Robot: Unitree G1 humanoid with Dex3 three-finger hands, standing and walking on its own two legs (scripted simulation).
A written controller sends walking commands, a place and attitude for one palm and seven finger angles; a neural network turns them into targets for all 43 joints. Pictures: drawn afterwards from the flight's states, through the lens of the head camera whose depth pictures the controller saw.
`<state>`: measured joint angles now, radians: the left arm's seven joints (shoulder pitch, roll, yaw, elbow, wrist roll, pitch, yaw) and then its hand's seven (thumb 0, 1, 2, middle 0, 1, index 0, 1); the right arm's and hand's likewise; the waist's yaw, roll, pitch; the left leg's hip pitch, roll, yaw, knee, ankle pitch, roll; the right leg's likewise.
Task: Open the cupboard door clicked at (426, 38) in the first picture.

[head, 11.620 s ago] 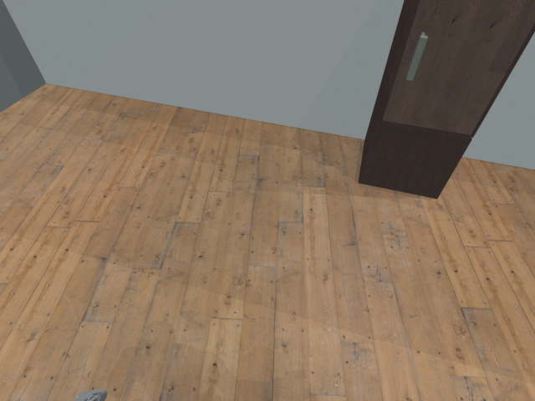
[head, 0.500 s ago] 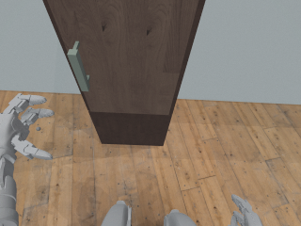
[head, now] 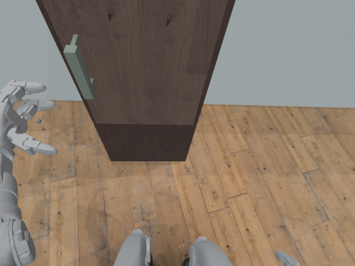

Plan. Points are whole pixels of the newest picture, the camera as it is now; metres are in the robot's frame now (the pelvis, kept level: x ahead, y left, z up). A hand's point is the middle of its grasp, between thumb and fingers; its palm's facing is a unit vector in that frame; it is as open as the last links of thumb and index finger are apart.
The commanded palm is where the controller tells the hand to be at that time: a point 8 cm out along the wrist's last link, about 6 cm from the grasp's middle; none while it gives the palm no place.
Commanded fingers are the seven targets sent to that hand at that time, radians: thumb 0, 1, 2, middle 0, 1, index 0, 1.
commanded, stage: move the hooked fingers beside the handle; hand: left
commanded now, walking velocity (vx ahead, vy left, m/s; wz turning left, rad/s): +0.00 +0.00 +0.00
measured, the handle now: (82, 68) +0.57 +0.24 +0.05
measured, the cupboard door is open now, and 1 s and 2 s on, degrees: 0 0 0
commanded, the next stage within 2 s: slide the fingers in behind the handle in 1.52 s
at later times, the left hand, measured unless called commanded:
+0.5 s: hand (47, 95) +0.47 +0.30 +0.06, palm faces +0.04 -1.00 -0.03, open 14.0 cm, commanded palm +0.46 +0.34 +0.05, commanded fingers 0.00 -0.50 0.30 -0.30 -1.20 -0.30 -1.20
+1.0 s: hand (51, 85) +0.51 +0.30 +0.05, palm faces +0.05 -1.00 -0.03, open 14.0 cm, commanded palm +0.50 +0.33 +0.05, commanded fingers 0.00 -0.50 0.30 -0.30 -1.20 -0.30 -1.20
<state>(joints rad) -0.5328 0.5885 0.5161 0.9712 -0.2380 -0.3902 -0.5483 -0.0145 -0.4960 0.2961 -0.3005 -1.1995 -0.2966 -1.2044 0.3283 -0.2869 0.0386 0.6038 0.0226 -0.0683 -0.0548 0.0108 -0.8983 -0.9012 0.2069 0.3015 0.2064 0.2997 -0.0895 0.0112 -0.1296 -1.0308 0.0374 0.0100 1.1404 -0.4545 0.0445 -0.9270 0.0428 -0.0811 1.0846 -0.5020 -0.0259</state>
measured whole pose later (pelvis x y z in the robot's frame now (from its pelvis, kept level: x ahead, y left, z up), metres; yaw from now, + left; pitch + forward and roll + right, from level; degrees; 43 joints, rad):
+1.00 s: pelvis +0.00 +0.01 -0.02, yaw -2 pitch +27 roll -6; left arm -0.90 0.81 0.58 1.21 -0.10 -0.35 -0.49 -0.01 -0.49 0.30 -0.30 -1.20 -0.30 -1.20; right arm 0.37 -0.29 0.07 0.61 0.00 0.07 -0.03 0.01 -0.90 -0.90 0.21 0.30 0.21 0.30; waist -0.19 0.03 -0.11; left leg -1.23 0.06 0.00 1.23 -0.48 0.06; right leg -1.11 0.07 -0.09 1.14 -0.50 -0.01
